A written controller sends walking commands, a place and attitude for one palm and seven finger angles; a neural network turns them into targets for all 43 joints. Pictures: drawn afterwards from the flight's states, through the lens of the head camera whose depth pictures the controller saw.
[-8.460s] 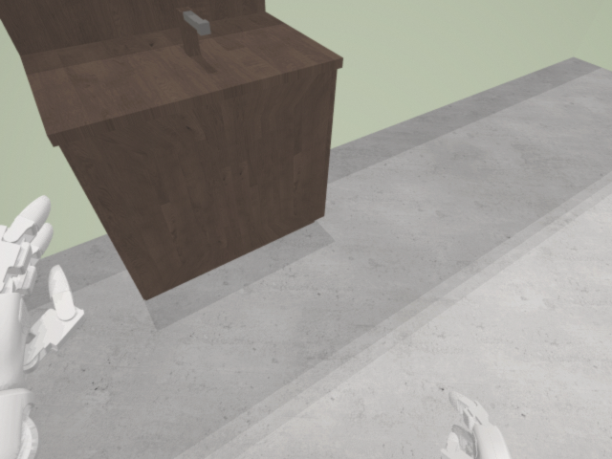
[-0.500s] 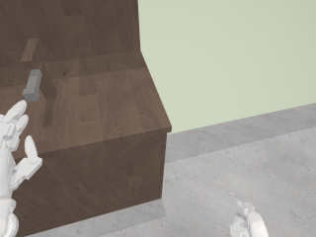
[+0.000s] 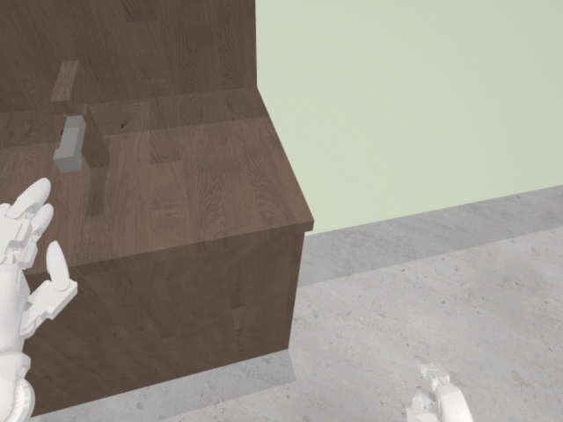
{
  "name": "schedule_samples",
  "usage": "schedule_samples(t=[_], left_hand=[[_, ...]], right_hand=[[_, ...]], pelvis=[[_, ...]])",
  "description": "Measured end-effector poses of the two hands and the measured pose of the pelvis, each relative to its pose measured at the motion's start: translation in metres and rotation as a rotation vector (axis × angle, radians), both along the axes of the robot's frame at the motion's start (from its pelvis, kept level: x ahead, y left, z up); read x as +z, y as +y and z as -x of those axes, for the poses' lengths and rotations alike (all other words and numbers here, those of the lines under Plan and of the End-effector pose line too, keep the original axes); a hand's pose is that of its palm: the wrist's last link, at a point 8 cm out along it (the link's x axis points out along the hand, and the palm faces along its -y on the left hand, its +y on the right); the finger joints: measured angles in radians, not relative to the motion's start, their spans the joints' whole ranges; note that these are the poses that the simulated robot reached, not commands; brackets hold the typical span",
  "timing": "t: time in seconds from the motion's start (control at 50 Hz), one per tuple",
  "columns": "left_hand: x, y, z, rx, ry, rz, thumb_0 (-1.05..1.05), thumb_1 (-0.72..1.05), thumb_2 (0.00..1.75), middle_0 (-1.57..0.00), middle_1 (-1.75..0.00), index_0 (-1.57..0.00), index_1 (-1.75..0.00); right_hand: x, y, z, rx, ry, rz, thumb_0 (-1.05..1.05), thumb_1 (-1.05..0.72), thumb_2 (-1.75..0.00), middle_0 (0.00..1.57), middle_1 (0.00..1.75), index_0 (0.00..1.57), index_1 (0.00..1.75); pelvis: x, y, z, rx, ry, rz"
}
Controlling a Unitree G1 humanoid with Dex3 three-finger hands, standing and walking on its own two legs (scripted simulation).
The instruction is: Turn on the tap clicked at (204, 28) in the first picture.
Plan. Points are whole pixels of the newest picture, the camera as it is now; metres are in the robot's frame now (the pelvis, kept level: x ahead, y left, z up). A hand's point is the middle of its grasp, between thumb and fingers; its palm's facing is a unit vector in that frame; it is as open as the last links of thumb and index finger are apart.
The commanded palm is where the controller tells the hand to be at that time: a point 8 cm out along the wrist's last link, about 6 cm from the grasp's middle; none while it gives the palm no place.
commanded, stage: shuffle to correct the standing spot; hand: left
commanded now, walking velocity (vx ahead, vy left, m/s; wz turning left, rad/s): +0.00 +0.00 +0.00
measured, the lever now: (68, 159) +0.44 +0.38 +0.12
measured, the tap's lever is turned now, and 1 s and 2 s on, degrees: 0 0 0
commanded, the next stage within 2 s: come to a stop and stand still in 0.64 s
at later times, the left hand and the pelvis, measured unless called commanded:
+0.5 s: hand (80, 249) +0.26 +0.26 +0.15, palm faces +0.41 -0.83 -0.38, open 7.4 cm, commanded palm +0.20 +0.29 +0.17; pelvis +0.04 +0.01 -0.02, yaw +1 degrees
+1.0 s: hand (107, 198) +0.32 +0.25 +0.17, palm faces +0.37 -0.79 -0.49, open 7.4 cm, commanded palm +0.26 +0.30 +0.17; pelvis +0.11 +0.01 -0.03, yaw +2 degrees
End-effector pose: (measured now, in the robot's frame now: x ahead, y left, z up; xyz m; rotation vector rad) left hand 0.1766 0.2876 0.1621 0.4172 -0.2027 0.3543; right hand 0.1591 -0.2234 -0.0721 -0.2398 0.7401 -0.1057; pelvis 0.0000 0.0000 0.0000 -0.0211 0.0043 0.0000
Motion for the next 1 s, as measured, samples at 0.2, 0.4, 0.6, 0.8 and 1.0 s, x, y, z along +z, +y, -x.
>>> schedule_samples(t=[0.2, 0.4, 0.6, 0.8, 1.0], left_hand=[[0.0, 0.007, -0.002, -0.005, -0.018, -0.017, 0.02, 0.89, 0.9, -0.2, -0.3, -0.21, -0.3], [-0.003, 0.015, -0.024, 0.023, -0.062, -0.036, 0.02, 0.89, 0.9, -0.2, -0.3, -0.21, -0.3], [0.003, 0.006, -0.057, -0.039, -0.117, -0.102, 0.02, 0.89, 0.9, -0.21, -0.3, -0.21, -0.3], [0.007, 0.015, -0.09, -0.038, -0.094, -0.122, 0.02, 0.89, 0.9, -0.21, -0.3, -0.21, -0.3], [0.023, 0.0, -0.109, -0.055, -0.092, -0.204, 0.02, 0.89, 0.9, -0.21, -0.3, -0.21, -0.3]], right_hand=[[-0.002, 0.007, -0.004, 0.005, -0.013, 0.001, 0.02, -0.9, -0.9, 0.2, 0.3, 0.21, 0.3], [-0.017, 0.006, -0.023, -0.007, -0.003, 0.005, 0.02, -0.9, -0.9, 0.2, 0.3, 0.21, 0.3], [-0.034, 0.007, -0.051, -0.023, 0.01, -0.031, 0.02, -0.9, -0.9, 0.2, 0.3, 0.21, 0.3], [-0.037, 0.018, -0.063, -0.054, 0.038, -0.061, 0.02, -0.9, -0.9, 0.2, 0.3, 0.2, 0.3], [-0.053, 0.014, -0.088, -0.02, 0.078, -0.077, 0.02, -0.9, -0.9, 0.2, 0.3, 0.21, 0.3]], pelvis=[[-0.004, 0.007, -0.005, 0.004, 0.002, 0.001], [-0.017, 0.013, -0.03, 0.009, 0.004, -0.005], [-0.031, 0.014, -0.054, 0.016, 0.009, -0.005], [-0.027, 0.024, -0.081, -0.017, -0.009, -0.032], [-0.031, 0.011, -0.11, 0.03, -0.047, -0.019]])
